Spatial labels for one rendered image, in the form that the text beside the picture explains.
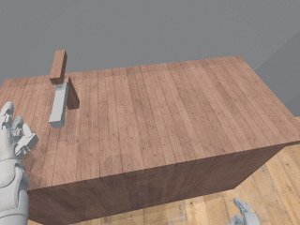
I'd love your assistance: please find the counter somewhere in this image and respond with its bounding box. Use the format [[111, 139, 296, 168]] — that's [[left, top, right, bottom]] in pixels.
[[0, 50, 300, 225]]

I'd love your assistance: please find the right robot hand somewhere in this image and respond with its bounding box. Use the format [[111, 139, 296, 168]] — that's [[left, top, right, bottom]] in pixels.
[[227, 197, 261, 225]]

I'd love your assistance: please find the left robot hand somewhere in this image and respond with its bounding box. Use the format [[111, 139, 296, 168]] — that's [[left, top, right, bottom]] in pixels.
[[0, 101, 39, 162]]

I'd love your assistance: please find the tap lever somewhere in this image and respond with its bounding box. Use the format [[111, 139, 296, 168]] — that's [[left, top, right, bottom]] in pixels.
[[49, 82, 68, 128]]

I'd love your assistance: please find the robot left forearm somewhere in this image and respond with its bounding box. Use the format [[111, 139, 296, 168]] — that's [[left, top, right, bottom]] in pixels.
[[0, 159, 30, 225]]

